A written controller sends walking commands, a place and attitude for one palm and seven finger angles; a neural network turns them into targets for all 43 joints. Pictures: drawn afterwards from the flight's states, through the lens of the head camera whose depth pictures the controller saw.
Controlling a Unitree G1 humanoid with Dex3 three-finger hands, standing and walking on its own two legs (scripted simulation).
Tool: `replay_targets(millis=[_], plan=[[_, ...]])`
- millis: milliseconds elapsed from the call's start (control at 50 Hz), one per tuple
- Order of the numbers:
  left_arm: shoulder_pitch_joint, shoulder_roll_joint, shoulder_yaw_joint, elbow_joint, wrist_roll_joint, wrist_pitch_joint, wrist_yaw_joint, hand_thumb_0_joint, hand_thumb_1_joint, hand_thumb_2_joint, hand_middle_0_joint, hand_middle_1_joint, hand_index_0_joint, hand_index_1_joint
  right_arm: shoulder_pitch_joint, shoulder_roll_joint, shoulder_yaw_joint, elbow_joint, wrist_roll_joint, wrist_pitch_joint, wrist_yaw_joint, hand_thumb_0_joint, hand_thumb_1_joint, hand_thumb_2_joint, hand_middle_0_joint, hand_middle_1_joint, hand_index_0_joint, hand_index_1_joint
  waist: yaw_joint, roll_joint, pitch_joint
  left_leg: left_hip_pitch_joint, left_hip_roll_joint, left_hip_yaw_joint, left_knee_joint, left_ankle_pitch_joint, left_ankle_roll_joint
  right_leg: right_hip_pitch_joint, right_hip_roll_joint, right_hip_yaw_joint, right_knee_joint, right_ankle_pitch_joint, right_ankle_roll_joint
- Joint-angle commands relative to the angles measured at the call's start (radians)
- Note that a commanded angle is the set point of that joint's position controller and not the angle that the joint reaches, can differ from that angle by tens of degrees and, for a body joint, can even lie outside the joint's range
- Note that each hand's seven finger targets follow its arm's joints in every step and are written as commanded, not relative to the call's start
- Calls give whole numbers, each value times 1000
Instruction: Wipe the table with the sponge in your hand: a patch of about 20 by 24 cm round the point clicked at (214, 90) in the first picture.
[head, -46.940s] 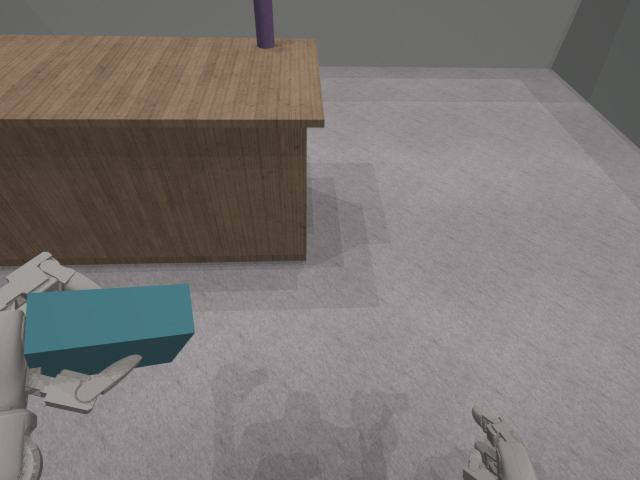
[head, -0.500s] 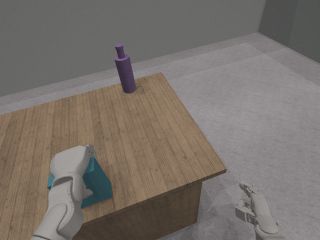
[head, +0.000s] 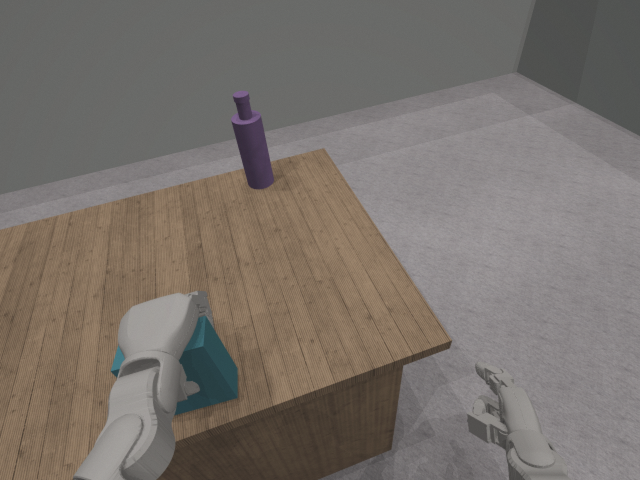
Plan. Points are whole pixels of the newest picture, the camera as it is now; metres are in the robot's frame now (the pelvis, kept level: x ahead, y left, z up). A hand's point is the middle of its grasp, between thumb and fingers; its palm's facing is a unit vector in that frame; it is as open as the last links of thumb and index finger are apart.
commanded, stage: move the sponge above the wiping area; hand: left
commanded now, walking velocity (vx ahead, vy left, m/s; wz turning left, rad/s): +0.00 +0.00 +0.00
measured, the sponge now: (187, 377) +0.23 +0.24 -0.01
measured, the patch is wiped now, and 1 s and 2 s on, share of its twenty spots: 0.00 0.00 0.00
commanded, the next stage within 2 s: none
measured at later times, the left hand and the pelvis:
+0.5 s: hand (160, 351) +0.23 +0.25 +0.06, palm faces -0.02 -0.11 -0.99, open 9.4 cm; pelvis -0.01 +0.00 +0.00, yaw +0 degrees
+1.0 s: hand (147, 337) +0.24 +0.26 +0.08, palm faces +0.09 -0.09 -0.99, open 9.4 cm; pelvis -0.01 +0.00 +0.00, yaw +0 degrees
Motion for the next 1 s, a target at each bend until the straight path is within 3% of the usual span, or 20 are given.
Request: replay_targets(millis=[0, 40, 60, 140, 200, 300, 340, 420, 500, 600, 660, 720, 740, 780, 840, 860, 880, 900, 940, 980], plan=[[-372, 230, 203, -264, 99, -55, 152, 0, 100, 1300, -1200, -1600, -1200, -1600, -206, -68, -32, -153, -6, -71, 2, 0, -900, -900, 200, 300, 200, 300, 8, 8, -253, 111, 12, -86, -18, 298, 15, 46, -18, 132, -62, 266, -40], [-337, 265, 253, -220, 81, -11, 175, 0, 100, 1300, -1200, -1600, -1200, -1600, -224, -79, -32, -141, 2, -67, 8, 0, -900, -900, 200, 300, 200, 300, 22, 0, -231, 100, 8, -92, -30, 286, 10, 57, -13, 146, -74, 256, -46], [-321, 204, 209, -205, 60, 12, 175, 0, 100, 1300, -1200, -1600, -1200, -1600, -235, -69, -29, -147, 9, -67, 13, 0, -900, -900, 200, 300, 200, 300, 15, -15, -229, 83, 11, -78, -33, 284, 9, 70, -21, 121, -65, 264, -36], [-225, 193, 200, -106, -3, 129, 126, 0, 100, 1300, -1200, -1600, -1200, -1600, -286, -91, -23, -139, 26, -43, 21, 0, -900, -900, 200, 300, 200, 300, 9, -92, -160, 43, 0, -67, -46, 241, 9, 80, -30, 135, -91, 258, -21], [-200, 135, 103, -135, -13, 165, 50, 0, 100, 1300, -1200, -1600, -1200, -1600, -290, -93, -17, -169, 32, -29, 18, 0, -900, -900, 200, 300, 200, 300, -16, -120, -155, 26, -5, -57, -38, 231, 21, 84, -41, 122, -82, 285, -5], [-238, 219, 161, -234, 14, 57, -3, 0, 100, 1300, -1200, -1600, -1200, -1600, -236, -89, -18, -188, 9, -36, 4, 0, -900, -900, 200, 300, 200, 300, -20, -130, -209, 53, -11, -61, -11, 239, 40, 89, -40, 140, -74, 308, -4], [-319, 303, 232, -310, 37, -16, 25, 0, 100, 1300, -1200, -1600, -1200, -1600, -215, -88, -21, -177, -7, -46, -8, 0, -900, -900, 200, 300, 200, 300, -13, -74, -238, 84, -8, -73, -11, 233, 38, 88, -32, 169, -84, 284, -16], [-365, 302, 270, -264, 79, -101, 118, 0, 100, 1300, -1200, -1600, -1200, -1600, -196, -72, -32, -148, -11, -79, -21, 0, -900, -900, 200, 300, 200, 300, 2, 3, -220, 105, 0, -73, -19, 229, 23, 38, -23, 160, -103, 205, -32], [-355, 257, 252, -183, 49, -55, 164, 0, 100, 1300, -1200, -1600, -1200, -1600, -218, -77, -34, -133, 7, -91, -16, 0, -900, -900, 200, 300, 200, 300, 4, 32, -187, 84, 6, -83, -53, 199, 9, 30, -22, 133, -111, 148, -35], [-228, 133, 142, -119, -23, 67, 104, 0, 100, 1300, -1200, -1600, -1200, -1600, -262, -87, -31, -149, 26, -74, 3, 0, -900, -900, 200, 300, 200, 300, -5, -99, -170, 47, 6, -69, -61, 202, 10, 64, -35, 109, -107, 196, -10], [-161, 124, 114, -129, -23, 109, 45, 0, 100, 1300, -1200, -1600, -1200, -1600, -264, -96, -26, -171, 27, -54, 12, 0, -900, -900, 200, 300, 200, 300, -10, -138, -164, 25, 2, -66, -58, 196, 19, 79, -37, 106, -95, 210, -5], [-204, 192, 152, -180, 6, 83, 19, 0, 100, 1300, -1200, -1600, -1200, -1600, -250, -96, -23, -177, 17, -43, 9, 0, -900, -900, 200, 300, 200, 300, -10, -161, -186, 32, -3, -68, -43, 202, 28, 82, -38, 122, -87, 231, -3], [-232, 257, 208, -209, 23, 62, 25, 0, 100, 1300, -1200, -1600, -1200, -1600, -243, -102, -24, -173, 8, -42, 5, 0, -900, -900, 200, 300, 200, 300, -4, -130, -191, 43, -3, -74, -43, 197, 29, 80, -30, 143, -91, 215, -11], [-304, 277, 229, -249, 48, 9, 50, 0, 100, 1300, -1200, -1600, -1200, -1600, -234, -86, -21, -173, 2, -49, -2, 0, -900, -900, 200, 300, 200, 300, 0, -111, -207, 59, -2, -76, -38, 204, 30, 75, -30, 138, -87, 207, -14], [-363, 320, 275, -334, 83, -61, 115, 0, 100, 1300, -1200, -1600, -1200, -1600, -223, -78, -30, -164, -11, -73, -8, 0, -900, -900, 200, 300, 200, 300, 21, 18, -246, 114, 6, -101, -39, 232, 25, 66, -13, 156, -90, 187, -37], [-353, 253, 226, -330, 77, -71, 132, 0, 100, 1300, -1200, -1600, -1200, -1600, -217, -65, -30, -169, -8, -83, -7, 0, -900, -900, 200, 300, 200, 300, 10, 42, -248, 120, 10, -91, -36, 252, 25, 65, -17, 132, -80, 205, -36], [-342, 272, 249, -298, 81, -72, 149, 0, 100, 1300, -1200, -1600, -1200, -1600, -211, -69, -35, -153, -5, -87, -5, 0, -900, -900, 200, 300, 200, 300, 15, 45, -245, 127, 13, -94, -34, 263, 18, 52, -12, 137, -86, 205, -41], [-333, 226, 212, -290, 72, -66, 156, 0, 100, 1300, -1200, -1600, -1200, -1600, -216, -67, -34, -152, -3, -89, -1, 0, -900, -900, 200, 300, 200, 300, 9, 50, -227, 123, 16, -94, -39, 268, 13, 45, -15, 126, -88, 211, -40], [-297, 219, 218, -236, 48, -21, 159, 0, 100, 1300, -1200, -1600, -1200, -1600, -236, -76, -33, -142, 5, -85, 5, 0, -900, -900, 200, 300, 200, 300, 14, 21, -189, 110, 14, -101, -54, 245, 8, 37, -11, 132, -104, 189, -41], [-280, 145, 150, -188, 14, 31, 141, 0, 100, 1300, -1200, -1600, -1200, -1600, -256, -73, -29, -144, 19, -78, 12, 0, -900, -900, 200, 300, 200, 300, 1, -31, -159, 81, 15, -89, -65, 214, 5, 34, -22, 105, -109, 172, -26]])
